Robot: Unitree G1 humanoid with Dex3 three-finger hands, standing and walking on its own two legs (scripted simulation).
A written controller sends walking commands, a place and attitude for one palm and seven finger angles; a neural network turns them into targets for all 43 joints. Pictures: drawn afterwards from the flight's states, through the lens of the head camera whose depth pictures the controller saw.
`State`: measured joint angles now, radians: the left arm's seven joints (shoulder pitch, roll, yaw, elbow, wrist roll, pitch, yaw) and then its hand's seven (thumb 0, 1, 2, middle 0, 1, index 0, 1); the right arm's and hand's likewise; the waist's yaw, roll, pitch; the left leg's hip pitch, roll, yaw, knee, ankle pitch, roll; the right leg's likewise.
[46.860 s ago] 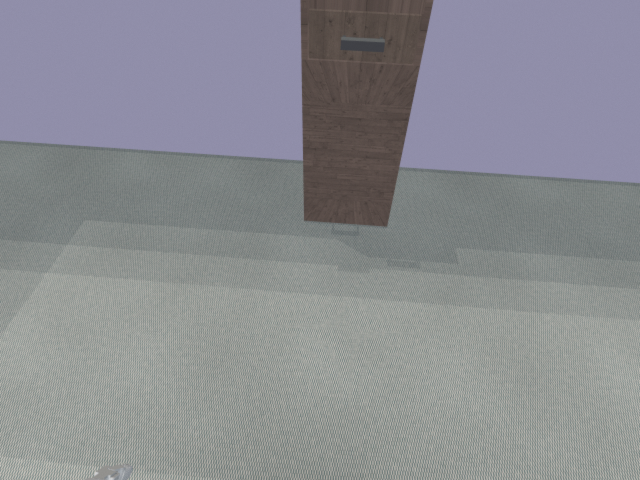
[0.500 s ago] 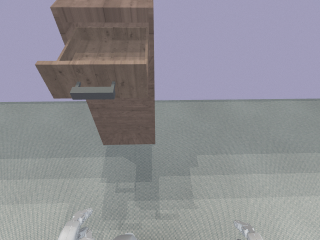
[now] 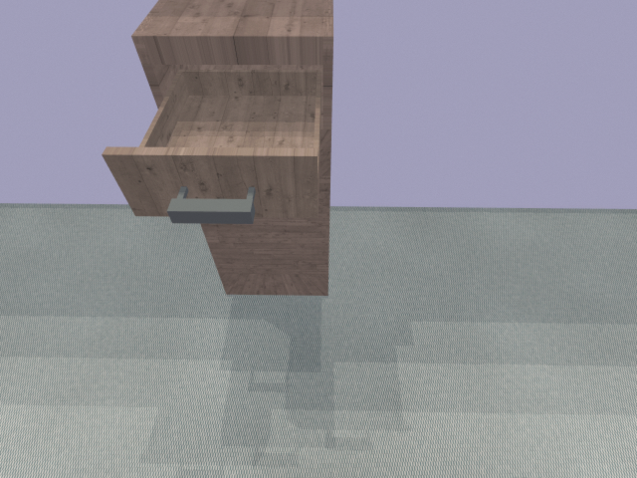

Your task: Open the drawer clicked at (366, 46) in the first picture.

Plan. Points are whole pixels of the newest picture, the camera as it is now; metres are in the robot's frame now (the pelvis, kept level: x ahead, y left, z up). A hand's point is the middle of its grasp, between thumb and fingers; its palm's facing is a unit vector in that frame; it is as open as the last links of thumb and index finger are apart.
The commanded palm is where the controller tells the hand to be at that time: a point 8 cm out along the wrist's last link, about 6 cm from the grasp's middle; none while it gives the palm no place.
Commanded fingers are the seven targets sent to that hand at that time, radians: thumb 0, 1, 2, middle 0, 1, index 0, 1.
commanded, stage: let the arm hang, fingers relaxed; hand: left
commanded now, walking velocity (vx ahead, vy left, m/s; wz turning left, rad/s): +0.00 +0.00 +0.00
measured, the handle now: (215, 201) +0.51 +0.20 +0.03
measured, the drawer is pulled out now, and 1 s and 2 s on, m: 0.28 0.28 0.28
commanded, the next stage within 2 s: look to check the result in 0.38 s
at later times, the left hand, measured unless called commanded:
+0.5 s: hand out of the picture -0.02 +0.14 -0.18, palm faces +0.02 -0.99 -0.17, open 7.3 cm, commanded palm none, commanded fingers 0.00 0.90 0.90 -0.20 -0.30 -0.20 -0.30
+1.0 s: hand out of the picture -0.01 +0.13 -0.17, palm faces +0.03 -0.98 -0.18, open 7.3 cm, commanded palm none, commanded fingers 0.00 0.90 0.90 -0.20 -0.30 -0.20 -0.30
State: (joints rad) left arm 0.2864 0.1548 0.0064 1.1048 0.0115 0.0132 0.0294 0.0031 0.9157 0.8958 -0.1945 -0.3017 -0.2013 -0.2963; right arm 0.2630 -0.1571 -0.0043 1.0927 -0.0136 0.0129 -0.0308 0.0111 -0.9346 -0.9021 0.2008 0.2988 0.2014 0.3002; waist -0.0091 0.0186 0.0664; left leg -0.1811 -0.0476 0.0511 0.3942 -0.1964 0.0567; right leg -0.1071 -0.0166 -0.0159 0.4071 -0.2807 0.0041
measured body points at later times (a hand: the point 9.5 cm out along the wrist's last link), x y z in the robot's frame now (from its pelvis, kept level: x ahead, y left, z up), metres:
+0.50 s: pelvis +0.00 -0.02 +0.00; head +0.02 -0.02 +0.45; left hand -0.02 +0.19 -0.16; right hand -0.02 -0.23 -0.16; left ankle +0.01 +0.08 -0.74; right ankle -0.04 -0.12 -0.74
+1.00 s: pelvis +0.01 -0.04 +0.00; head +0.02 -0.04 +0.45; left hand -0.01 +0.18 -0.16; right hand -0.01 -0.25 -0.16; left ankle +0.01 +0.08 -0.74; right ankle -0.04 -0.12 -0.74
